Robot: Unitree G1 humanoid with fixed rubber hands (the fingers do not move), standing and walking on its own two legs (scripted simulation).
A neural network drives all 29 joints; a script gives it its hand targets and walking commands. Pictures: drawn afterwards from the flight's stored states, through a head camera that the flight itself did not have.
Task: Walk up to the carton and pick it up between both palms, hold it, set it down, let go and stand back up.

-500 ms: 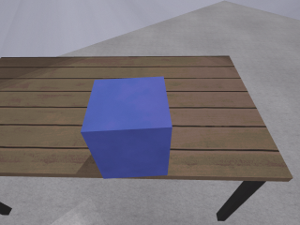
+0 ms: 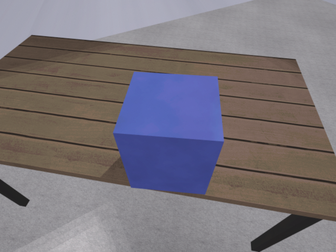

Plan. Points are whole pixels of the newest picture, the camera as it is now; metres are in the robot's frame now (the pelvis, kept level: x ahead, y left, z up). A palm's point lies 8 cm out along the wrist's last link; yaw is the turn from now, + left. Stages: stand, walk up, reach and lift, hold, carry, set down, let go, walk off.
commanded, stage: walk up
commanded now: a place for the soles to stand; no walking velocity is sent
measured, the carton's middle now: (171, 135) +0.41 +0.02 +0.04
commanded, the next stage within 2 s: none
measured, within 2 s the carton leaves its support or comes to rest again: neither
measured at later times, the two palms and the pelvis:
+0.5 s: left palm out of the picture +0.01 +0.30 -0.14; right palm out of the picture +0.10 -0.21 -0.12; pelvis +0.00 +0.03 +0.00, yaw +9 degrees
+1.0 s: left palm out of the picture -0.01 +0.26 -0.11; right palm out of the picture +0.09 -0.24 -0.11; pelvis +0.00 +0.01 +0.02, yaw +3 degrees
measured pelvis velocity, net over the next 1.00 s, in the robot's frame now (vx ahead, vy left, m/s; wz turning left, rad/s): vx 0.00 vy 0.01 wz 0.05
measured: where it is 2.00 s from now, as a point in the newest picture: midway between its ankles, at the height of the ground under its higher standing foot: outside the picture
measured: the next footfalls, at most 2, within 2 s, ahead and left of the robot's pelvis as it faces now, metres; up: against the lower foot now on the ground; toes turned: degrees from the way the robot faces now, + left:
left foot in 0.36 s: +0.09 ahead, +0.12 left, +0.00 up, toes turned +6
right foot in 0.66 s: +0.04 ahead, -0.09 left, +0.00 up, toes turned -2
